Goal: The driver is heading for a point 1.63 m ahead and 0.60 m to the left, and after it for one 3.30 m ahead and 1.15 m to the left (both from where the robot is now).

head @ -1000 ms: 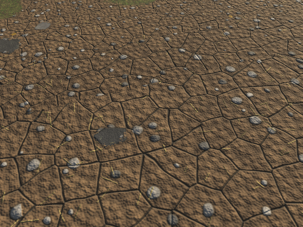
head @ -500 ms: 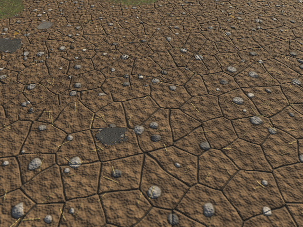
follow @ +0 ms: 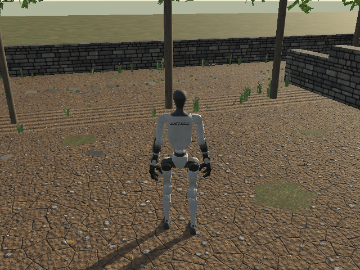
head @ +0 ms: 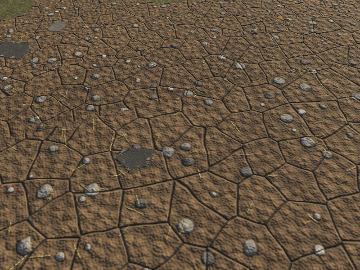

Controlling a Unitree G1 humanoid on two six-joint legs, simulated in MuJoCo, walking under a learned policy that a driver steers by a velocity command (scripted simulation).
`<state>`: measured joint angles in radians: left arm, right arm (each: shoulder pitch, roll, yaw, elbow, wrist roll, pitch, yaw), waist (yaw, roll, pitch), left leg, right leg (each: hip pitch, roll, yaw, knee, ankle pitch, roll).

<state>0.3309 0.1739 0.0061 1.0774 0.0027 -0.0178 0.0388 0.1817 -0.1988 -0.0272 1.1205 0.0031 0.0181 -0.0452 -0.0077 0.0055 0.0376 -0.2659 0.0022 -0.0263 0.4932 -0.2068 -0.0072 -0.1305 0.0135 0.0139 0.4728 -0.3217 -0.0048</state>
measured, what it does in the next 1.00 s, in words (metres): walks ahead: right foot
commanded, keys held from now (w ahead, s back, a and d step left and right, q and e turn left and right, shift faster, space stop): no key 0.04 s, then w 0.70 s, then w+q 0.26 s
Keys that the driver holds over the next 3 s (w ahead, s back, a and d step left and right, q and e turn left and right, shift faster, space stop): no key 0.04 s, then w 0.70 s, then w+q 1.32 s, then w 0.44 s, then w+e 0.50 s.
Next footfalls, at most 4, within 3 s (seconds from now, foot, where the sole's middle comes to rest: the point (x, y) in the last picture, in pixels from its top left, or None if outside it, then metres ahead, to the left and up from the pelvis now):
0.76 right None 0.46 -0.11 -0.77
1.34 left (148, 214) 0.73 0.16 -0.77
1.80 right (164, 148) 1.08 0.10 -0.77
2.34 left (82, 145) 1.10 0.49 -0.77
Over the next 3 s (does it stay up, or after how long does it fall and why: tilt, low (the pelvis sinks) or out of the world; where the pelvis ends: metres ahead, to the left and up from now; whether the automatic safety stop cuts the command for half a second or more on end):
stays up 1.34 0.50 -0.09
